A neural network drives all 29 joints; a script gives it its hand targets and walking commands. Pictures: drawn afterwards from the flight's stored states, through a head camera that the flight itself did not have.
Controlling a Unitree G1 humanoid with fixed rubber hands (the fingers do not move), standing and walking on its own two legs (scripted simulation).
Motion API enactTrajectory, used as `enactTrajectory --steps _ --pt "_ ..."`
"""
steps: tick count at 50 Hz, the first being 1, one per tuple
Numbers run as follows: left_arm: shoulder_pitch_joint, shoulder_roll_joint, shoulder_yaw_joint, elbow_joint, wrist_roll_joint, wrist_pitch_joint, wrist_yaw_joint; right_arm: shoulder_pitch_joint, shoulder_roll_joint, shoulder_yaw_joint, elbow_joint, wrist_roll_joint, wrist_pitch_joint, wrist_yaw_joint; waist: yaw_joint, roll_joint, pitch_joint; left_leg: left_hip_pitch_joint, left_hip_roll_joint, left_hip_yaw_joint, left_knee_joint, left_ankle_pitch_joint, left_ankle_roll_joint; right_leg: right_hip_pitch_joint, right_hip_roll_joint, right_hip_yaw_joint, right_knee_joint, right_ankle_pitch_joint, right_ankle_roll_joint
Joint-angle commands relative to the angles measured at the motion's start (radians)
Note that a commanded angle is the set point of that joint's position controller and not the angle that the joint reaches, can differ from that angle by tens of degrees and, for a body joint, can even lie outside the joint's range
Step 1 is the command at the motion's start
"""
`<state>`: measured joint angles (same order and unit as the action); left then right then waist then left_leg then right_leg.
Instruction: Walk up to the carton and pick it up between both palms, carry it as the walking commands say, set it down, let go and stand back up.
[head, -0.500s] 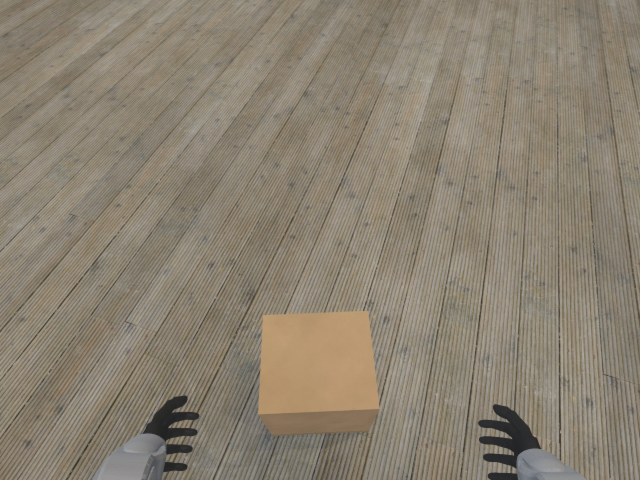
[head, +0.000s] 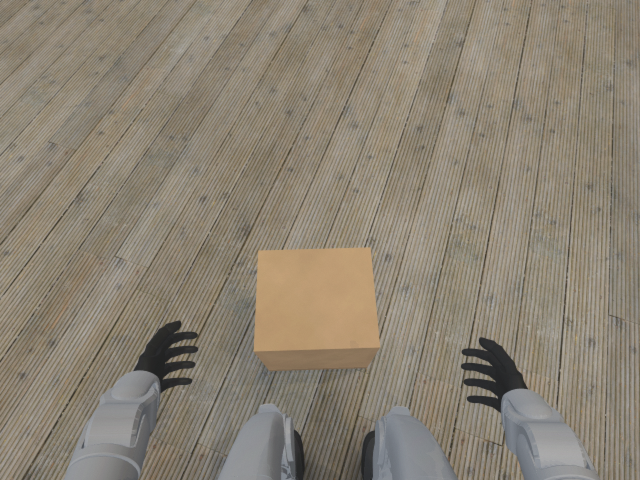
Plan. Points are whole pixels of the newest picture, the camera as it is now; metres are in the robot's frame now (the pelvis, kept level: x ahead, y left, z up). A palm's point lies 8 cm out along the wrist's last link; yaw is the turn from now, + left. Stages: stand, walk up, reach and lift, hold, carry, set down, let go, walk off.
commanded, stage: reach and lift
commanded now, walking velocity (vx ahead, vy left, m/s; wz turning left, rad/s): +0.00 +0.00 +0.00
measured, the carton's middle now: (316, 313) +0.47 +0.04 -0.56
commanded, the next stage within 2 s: none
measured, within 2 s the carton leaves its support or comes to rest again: neither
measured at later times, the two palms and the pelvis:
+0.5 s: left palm (169, 290) +0.38 +0.25 -0.11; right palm (479, 288) +0.38 -0.22 -0.12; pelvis -0.04 -0.01 -0.04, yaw +1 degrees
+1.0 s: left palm (181, 248) +0.46 +0.26 -0.15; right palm (452, 239) +0.49 -0.20 -0.16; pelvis -0.02 -0.01 -0.06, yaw +0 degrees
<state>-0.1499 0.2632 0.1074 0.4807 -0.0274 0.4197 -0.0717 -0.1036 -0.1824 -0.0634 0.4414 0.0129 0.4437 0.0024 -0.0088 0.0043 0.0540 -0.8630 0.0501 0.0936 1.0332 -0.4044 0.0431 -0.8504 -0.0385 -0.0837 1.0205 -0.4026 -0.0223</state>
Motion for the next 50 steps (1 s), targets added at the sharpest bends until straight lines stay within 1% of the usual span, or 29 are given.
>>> enactTrajectory --steps 1,5,11,19,27,33,38,42,46,48,50 --pt "-0.18 0.115 0.031 -0.064 -0.013 -0.008 0.006 -0.188 -0.1 -0.027 -0.06 0.009 -0.008 -0.004 0.009 0.027 -0.339 0.199 -0.044 -0.117 -0.146 0.05 -0.022 0.095 0.053 0.095 -0.13 0.001 -0.012" --pt "-0.323 0.135 0.042 -0.009 -0.017 -0.01 0.01 -0.332 -0.119 -0.055 -0.003 0.006 -0.011 -0.011 0.006 0.019 -0.376 0.174 -0.044 -0.115 -0.128 0.027 -0.028 0.078 0.054 0.087 -0.104 0.003 -0.01" --pt "-0.495 0.16 0.066 0.084 -0.019 -0.036 0.019 -0.517 -0.142 -0.088 0.103 0.005 -0.036 -0.014 0.008 0.022 -0.47 0.129 -0.053 -0.107 -0.094 0.061 -0.039 0.032 0.059 0.077 -0.069 0.032 -0.009" --pt "-0.726 0.207 0.11 0.201 -0.028 -0.117 0.027 -0.783 -0.189 -0.118 0.223 0.032 -0.115 -0.013 0.023 0.012 -0.643 0.038 -0.067 -0.099 -0.057 0.119 -0.046 -0.019 0.066 0.074 -0.035 0.074 0.006" --pt "-0.93 0.26 0.152 0.321 -0.047 -0.214 0.006 -0.99 -0.211 -0.145 0.323 0.062 -0.202 -0.023 0.024 0.004 -0.815 -0.093 -0.075 -0.101 -0.021 0.172 -0.046 -0.042 0.071 0.088 -0.002 0.146 0.018" --pt "-1.046 0.298 0.174 0.377 -0.051 -0.267 -0.009 -1.095 -0.225 -0.17 0.356 0.065 -0.25 -0.038 0.029 0.012 -0.927 -0.158 -0.08 -0.101 0.006 0.273 -0.044 -0.056 0.074 0.109 0.022 0.255 0.023" --pt "-1.13 0.314 0.188 0.405 -0.048 -0.295 -0.014 -1.175 -0.241 -0.188 0.374 0.062 -0.281 -0.04 0.037 0.015 -1.003 -0.178 -0.084 -0.102 0.028 0.362 -0.045 -0.08 0.078 0.117 0.043 0.34 0.027" --pt "-1.131 0.307 0.204 0.418 -0.038 -0.308 -0.014 -1.178 -0.244 -0.203 0.389 0.05 -0.298 -0.033 0.048 0.01 -1.06 -0.179 -0.086 -0.103 0.051 0.451 -0.048 -0.108 0.086 0.12 0.064 0.416 0.03" --pt "-1.093 0.288 0.229 0.38 -0.024 -0.322 -0.014 -1.144 -0.248 -0.22 0.366 0.034 -0.317 -0.02 0.055 0.004 -1.124 -0.171 -0.088 -0.104 0.075 0.544 -0.053 -0.146 0.092 0.118 0.086 0.496 0.031" --pt "-1.088 0.279 0.239 0.349 -0.023 -0.326 -0.011 -1.141 -0.256 -0.228 0.345 0.033 -0.325 -0.012 0.056 0.003 -1.146 -0.16 -0.088 -0.105 0.091 0.573 -0.054 -0.185 0.093 0.112 0.098 0.507 0.031" --pt "-1.089 0.269 0.246 0.326 -0.025 -0.326 -0.008 -1.15 -0.266 -0.23 0.331 0.036 -0.33 -0.005 0.058 0.0 -1.147 -0.158 -0.087 -0.107 0.11 0.575 -0.053 -0.237 0.094 0.105 0.111 0.489 0.03"
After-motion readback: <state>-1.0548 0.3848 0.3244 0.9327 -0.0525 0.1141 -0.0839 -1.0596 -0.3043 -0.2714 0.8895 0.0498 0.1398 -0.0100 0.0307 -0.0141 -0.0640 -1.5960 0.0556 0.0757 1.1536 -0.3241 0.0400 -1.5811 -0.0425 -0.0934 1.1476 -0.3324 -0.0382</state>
